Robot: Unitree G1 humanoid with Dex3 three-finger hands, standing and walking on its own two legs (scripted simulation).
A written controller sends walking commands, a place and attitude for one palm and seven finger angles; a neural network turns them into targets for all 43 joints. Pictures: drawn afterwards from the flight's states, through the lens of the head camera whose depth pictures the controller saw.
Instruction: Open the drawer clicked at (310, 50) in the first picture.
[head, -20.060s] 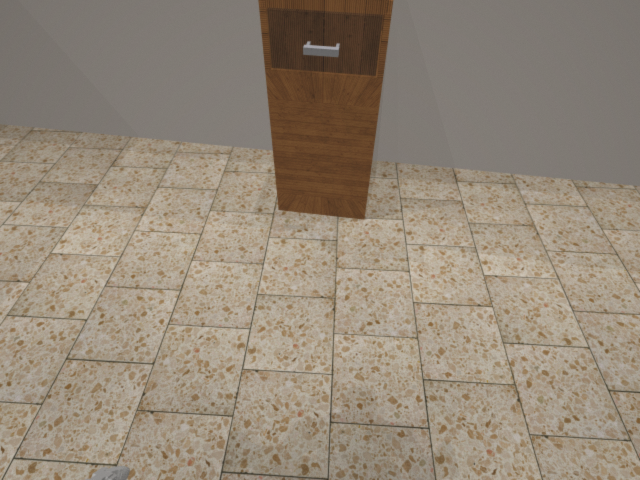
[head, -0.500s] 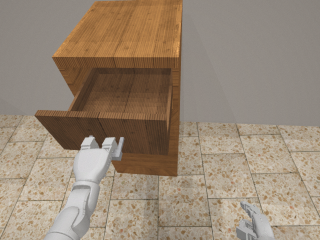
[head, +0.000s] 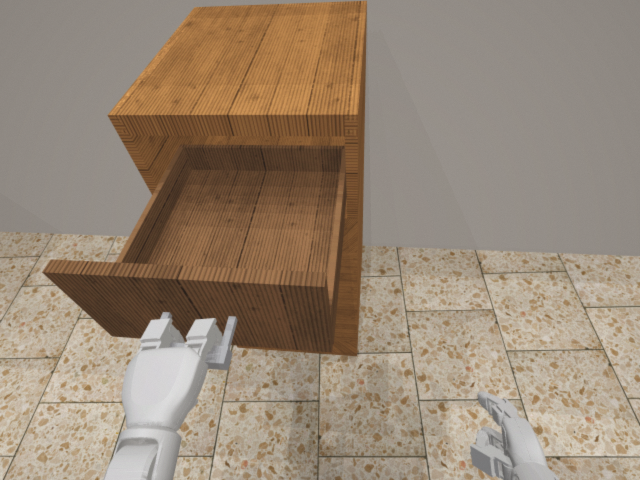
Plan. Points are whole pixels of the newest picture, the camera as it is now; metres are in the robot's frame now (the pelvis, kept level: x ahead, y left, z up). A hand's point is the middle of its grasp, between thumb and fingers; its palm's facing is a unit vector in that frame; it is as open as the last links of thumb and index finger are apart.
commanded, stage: pull the drawer open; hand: left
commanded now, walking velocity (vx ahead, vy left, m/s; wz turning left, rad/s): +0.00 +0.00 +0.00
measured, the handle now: (192, 338) +0.28 +0.21 +0.01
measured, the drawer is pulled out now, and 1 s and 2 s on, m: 0.28 0.30 0.29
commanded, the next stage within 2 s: open the thumb to release the handle in 0.50 s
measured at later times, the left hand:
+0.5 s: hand (181, 411) +0.20 +0.20 -0.01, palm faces -0.01 -0.12 -0.99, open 5.9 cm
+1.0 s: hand (184, 402) +0.21 +0.20 +0.00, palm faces +0.04 -0.11 -0.99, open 10.1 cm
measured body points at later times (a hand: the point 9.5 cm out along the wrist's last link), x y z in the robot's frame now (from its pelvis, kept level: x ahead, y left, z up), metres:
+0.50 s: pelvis +0.00 +0.00 -0.01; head +0.04 -0.03 +0.44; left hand +0.19 +0.20 +0.05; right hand +0.21 -0.22 -0.11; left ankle -0.03 +0.11 -0.71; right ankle +0.03 -0.09 -0.71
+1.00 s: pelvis +0.00 +0.00 -0.01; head +0.03 -0.04 +0.44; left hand +0.20 +0.20 +0.05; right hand +0.22 -0.21 -0.11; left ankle -0.03 +0.12 -0.71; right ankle +0.03 -0.09 -0.71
